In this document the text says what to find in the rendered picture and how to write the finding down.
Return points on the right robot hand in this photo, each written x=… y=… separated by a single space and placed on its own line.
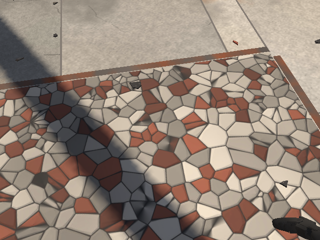
x=301 y=226

